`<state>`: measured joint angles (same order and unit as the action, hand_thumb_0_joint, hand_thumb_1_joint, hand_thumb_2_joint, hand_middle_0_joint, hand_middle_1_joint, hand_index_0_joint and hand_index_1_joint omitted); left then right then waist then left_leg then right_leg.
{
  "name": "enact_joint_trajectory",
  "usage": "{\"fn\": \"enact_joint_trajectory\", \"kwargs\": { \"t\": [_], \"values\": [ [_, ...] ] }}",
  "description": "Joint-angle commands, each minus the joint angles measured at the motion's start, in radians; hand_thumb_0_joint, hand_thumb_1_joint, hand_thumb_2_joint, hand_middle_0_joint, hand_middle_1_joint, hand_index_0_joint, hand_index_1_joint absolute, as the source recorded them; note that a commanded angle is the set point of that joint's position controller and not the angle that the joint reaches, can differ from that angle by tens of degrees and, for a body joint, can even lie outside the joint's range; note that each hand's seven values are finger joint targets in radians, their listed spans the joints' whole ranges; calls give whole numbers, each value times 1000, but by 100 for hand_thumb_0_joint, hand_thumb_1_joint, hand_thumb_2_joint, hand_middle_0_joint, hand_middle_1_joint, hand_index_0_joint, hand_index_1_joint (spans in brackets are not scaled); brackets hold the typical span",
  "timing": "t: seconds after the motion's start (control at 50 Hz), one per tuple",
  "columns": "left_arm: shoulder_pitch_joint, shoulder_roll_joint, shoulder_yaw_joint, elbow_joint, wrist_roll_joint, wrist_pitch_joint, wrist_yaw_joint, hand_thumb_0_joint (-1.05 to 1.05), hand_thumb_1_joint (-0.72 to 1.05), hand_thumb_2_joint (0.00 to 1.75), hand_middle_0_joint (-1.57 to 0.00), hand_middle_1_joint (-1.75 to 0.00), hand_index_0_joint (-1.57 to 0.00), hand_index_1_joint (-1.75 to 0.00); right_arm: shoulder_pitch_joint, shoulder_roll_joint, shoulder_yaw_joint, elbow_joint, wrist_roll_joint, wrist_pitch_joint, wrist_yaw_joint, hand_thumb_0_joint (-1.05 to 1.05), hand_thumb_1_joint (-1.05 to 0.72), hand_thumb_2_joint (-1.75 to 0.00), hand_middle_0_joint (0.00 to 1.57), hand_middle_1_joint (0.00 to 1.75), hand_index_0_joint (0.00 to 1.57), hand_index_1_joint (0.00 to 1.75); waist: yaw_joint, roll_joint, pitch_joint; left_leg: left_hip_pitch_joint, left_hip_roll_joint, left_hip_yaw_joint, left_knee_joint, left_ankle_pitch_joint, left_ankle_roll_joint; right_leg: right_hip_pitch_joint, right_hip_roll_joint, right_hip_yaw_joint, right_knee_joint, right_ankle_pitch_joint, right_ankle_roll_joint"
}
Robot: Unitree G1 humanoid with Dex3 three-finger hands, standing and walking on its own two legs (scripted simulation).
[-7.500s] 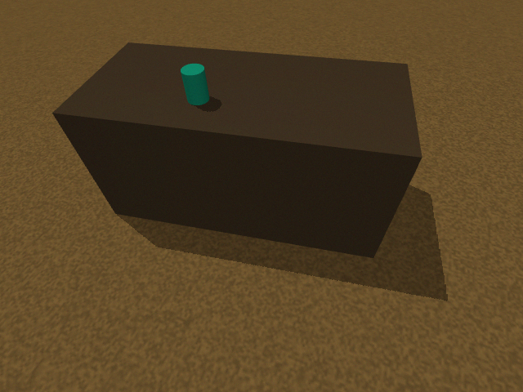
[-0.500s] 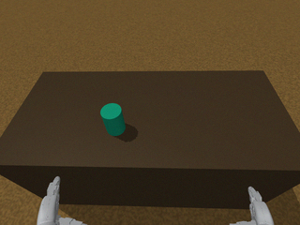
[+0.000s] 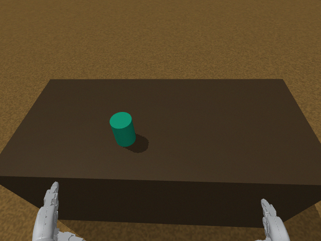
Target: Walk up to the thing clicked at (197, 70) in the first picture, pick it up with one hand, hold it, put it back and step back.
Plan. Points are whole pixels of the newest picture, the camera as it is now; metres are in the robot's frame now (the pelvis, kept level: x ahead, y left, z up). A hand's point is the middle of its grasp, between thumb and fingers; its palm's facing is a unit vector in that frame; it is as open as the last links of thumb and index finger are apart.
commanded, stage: go down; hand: left
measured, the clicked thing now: (123, 129) +0.51 +0.18 -0.12
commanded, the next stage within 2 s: none
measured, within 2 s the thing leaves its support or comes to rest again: neither
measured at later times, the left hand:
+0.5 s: hand (58, 184) +0.25 +0.29 -0.01, palm faces +0.27 -0.94 -0.18, open 17.5 cm
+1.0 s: hand (55, 162) +0.31 +0.32 +0.00, palm faces +0.21 -0.98 -0.05, open 17.6 cm
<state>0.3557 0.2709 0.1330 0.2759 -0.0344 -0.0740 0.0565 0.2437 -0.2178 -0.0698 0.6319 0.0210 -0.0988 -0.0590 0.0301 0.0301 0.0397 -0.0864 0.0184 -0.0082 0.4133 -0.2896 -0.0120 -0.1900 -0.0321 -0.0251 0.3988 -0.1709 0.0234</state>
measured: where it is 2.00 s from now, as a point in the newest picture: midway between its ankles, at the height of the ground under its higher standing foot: outside the picture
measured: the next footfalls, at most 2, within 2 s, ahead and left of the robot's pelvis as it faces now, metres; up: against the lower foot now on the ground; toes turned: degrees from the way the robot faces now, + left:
none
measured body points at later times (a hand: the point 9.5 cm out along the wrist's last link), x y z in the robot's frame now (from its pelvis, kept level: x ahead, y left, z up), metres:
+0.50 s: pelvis -0.02 +0.00 -0.02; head +0.01 +0.02 +0.43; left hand +0.23 +0.34 +0.00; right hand +0.15 -0.26 -0.09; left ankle -0.04 +0.13 -0.74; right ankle +0.03 -0.14 -0.74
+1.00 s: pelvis -0.02 +0.02 -0.04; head +0.03 +0.04 +0.41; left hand +0.29 +0.37 +0.00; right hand +0.14 -0.24 -0.09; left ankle -0.04 +0.13 -0.74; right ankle +0.03 -0.14 -0.74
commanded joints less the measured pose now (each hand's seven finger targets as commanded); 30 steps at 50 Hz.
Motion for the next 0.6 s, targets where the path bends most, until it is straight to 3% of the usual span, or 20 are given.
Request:
{"fn": "enact_joint_trajectory", "kwargs": {
  "t": [0.0,0.02,0.04,0.08,0.1,0.12,0.14,0.16,0.2,0.24,0.26,0.32,0.38,0.4,0.44,0.46,0.48,0.5,0.54,0.58],
  "values": [
    [-74,176,91,-229,-5,-70,14,0,-59,7,-4,-4,-3,-6,-102,-122,-33,-156,2,-55,-4,0,52,-6,5,5,5,5,5,14,-93,-80,-17,37,-79,232,10,119,22,-50,-41,124,-35],
    [-44,199,123,-189,-2,-66,19,0,-59,8,-5,-5,-3,-6,-80,-129,-39,-149,-1,-54,-8,0,52,-6,5,5,5,5,-1,6,-99,-76,-18,43,-78,239,12,127,20,-47,-45,136,-33],
    [-36,177,96,-199,-2,-66,15,0,-60,8,-5,-5,-3,-6,-74,-109,-25,-132,-1,-52,-6,0,51,-6,5,5,5,5,3,0,-83,-87,-18,42,-81,231,14,130,19,-49,-47,133,-33],
    [-56,175,93,-230,-5,-72,15,0,-61,0,-8,-6,-9,-5,-102,-164,-65,-181,-1,-60,-10,0,48,-5,5,5,5,5,-11,-1,-93,-78,-19,41,-82,223,14,122,19,-47,-47,128,-32],
    [-112,69,62,-327,-30,-89,-8,0,-61,6,-7,-9,-7,-9,-131,-112,-27,-182,-11,-65,7,0,46,-6,5,5,5,5,-9,-1,-103,-120,-26,36,-41,183,15,81,21,-39,-27,90,-24],
    [-64,126,126,-251,-31,-86,-12,0,-61,6,-7,-10,-7,-11,-101,-139,-56,-161,-10,-65,6,0,45,-7,5,5,5,5,-8,-19,-103,-122,-25,37,-37,175,17,79,22,-40,-28,78,-21],
    [-61,153,153,-211,-32,-83,-16,0,-61,6,-7,-10,-7,-10,-109,-147,-54,-181,-10,-65,6,0,45,-6,5,5,5,5,-8,-44,-89,-135,-25,34,-40,155,18,75,22,-42,-36,57,-18],
    [-97,158,154,-203,-26,-88,-22,0,-61,5,-7,-10,-8,-10,-113,-108,-27,-187,-8,-65,11,0,47,-6,5,5,5,5,-12,-58,-68,-149,-29,36,-37,125,22,71,17,-38,-44,31,-16],
    [-195,215,191,-207,-17,-106,-31,0,-61,6,-6,-10,-7,-9,-77,-165,-88,-212,-9,-62,2,0,48,-6,5,5,5,5,-43,-73,-108,-132,-30,34,-27,116,25,57,13,-33,-34,37,-14],
    [-242,240,226,-167,-26,-126,-51,0,-61,5,-7,-10,-8,-9,-40,-128,-61,-163,-8,-56,7,0,51,-5,5,5,5,5,-39,-42,-98,-147,-35,33,-11,115,25,34,8,-31,-17,43,-14],
    [-294,254,245,-145,-35,-139,-60,0,-61,5,-7,-10,-8,-9,-50,-125,-70,-139,-8,-57,8,0,52,-5,5,5,5,5,-42,-24,-112,-155,-37,35,3,123,25,29,2,-27,-5,55,-14],
    [-432,289,281,-47,-76,-185,-102,0,-61,6,-6,-9,-7,-9,-97,-161,-91,-144,-5,-74,5,0,52,-5,5,5,5,5,-70,-47,-136,-194,-36,27,56,87,28,-22,-3,-23,37,41,-9],
    [-515,309,285,70,-102,-237,-180,0,-61,7,-6,-10,-7,-9,-108,-129,-51,-155,2,-87,9,0,52,-5,5,5,5,5,-79,-23,-172,-243,-35,16,103,69,27,-66,-2,-23,96,38,-15],
    [-562,313,277,96,-111,-255,-211,0,-61,7,-5,-10,-7,-9,-115,-131,-55,-147,2,-88,7,0,52,-5,5,5,5,5,-78,-15,-196,-260,-36,12,126,81,27,-79,-3,-21,117,50,-15],
    [-626,381,317,126,-132,-279,-259,0,-61,7,-5,-10,-7,-9,-127,-143,-45,-161,3,-93,5,0,52,-5,5,5,5,5,-59,42,-263,-271,-34,3,143,107,18,-75,0,-21,155,67,-23],
    [-634,405,326,187,-138,-283,-281,0,-61,7,-5,-9,-7,-8,-97,-165,-61,-150,3,-87,4,0,52,-5,5,5,5,5,-68,67,-258,-285,-32,3,151,114,15,-93,2,-19,164,72,-26],
    [-649,414,338,210,-153,-288,-299,0,-61,6,-5,-8,-6,-7,-81,-156,-40,-154,3,-88,8,0,52,-5,5,5,5,5,-58,65,-266,-301,-29,-3,152,118,12,-91,5,-23,175,70,-29],
    [-687,440,348,214,-163,-295,-316,0,-61,7,-4,-9,-6,-8,-88,-177,-54,-178,6,-91,8,0,51,-5,5,5,5,5,-53,72,-291,-306,-29,-4,155,130,9,-87,6,-22,180,77,-30],
    [-684,442,359,296,-179,-298,-344,0,-61,6,-5,-8,-6,-7,-61,-187,-58,-176,7,-89,6,0,51,-5,5,5,5,5,-60,55,-278,-327,-24,-7,157,121,6,-115,11,-24,184,61,-33],
    [-736,455,366,322,-196,-313,-369,0,-61,6,-5,-9,-7,-8,-57,-172,-36,-173,9,-92,11,0,51,-5,5,5,5,5,-54,82,-265,-356,-16,-13,160,104,1,-147,19,-29,202,33,-38]
  ]
}}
